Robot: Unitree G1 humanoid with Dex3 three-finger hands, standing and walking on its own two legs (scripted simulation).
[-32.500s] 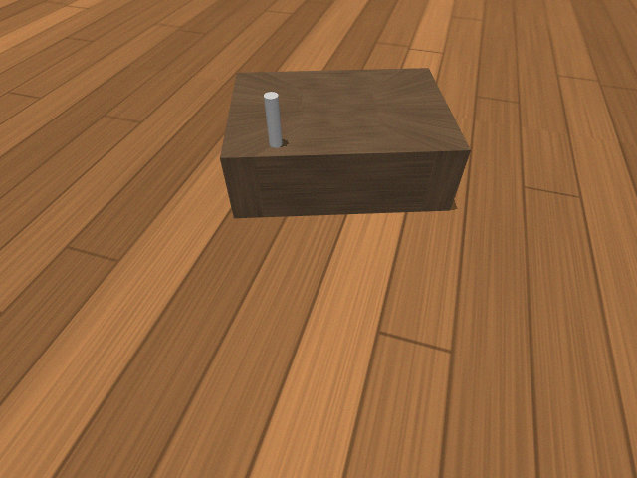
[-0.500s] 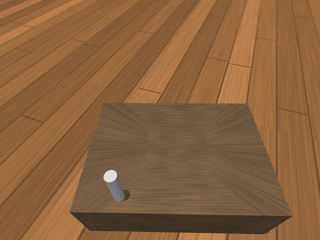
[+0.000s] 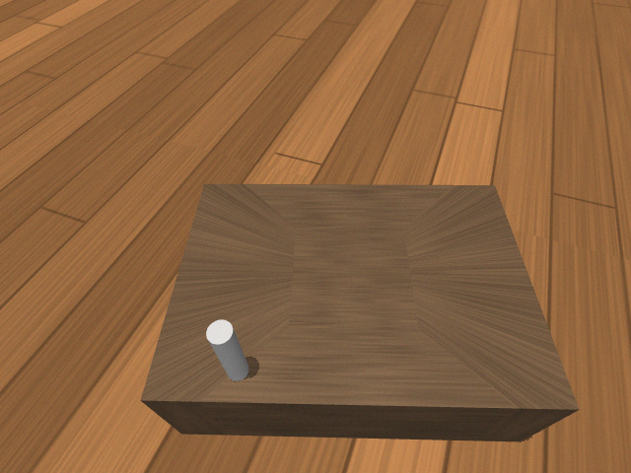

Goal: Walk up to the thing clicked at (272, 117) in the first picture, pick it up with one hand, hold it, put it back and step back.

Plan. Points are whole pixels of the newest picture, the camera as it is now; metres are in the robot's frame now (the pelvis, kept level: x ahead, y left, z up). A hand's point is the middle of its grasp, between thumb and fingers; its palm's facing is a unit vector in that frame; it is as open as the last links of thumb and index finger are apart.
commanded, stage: step back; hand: left
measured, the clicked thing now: (229, 352) +0.41 +0.21 -0.34
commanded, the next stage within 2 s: none
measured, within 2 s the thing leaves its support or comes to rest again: neither
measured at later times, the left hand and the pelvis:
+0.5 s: hand out of the picture +0.03 +0.34 -0.18, palm faces -0.05 -0.93 -0.36, open 7.4 cm; pelvis -0.08 +0.07 -0.01, yaw -2 degrees
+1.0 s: hand out of the picture -0.06 +0.33 -0.15, palm faces -0.01 -0.92 -0.40, open 7.4 cm; pelvis -0.20 +0.07 -0.02, yaw +0 degrees
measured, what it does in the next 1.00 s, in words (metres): walks backwards: right foot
